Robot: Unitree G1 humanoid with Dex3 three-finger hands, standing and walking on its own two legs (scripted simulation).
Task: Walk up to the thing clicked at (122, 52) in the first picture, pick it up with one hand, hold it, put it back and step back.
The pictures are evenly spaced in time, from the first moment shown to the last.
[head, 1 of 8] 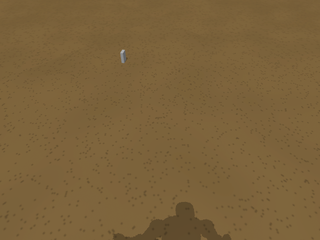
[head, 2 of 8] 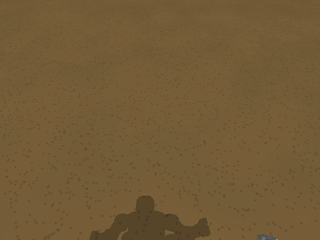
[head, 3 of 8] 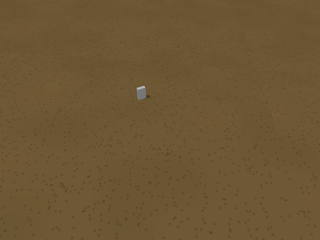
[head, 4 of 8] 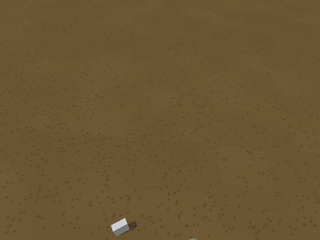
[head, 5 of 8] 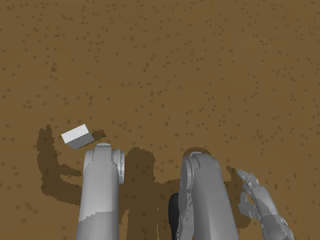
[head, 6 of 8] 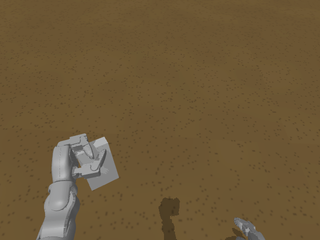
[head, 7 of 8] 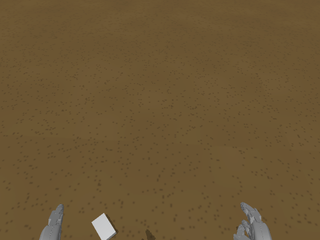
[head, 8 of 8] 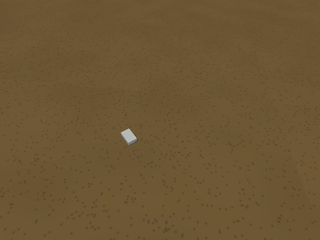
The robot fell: no
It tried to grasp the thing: yes
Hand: left
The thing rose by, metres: 0.68
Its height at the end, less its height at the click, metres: -0.05
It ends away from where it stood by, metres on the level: 0.08
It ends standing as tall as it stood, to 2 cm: no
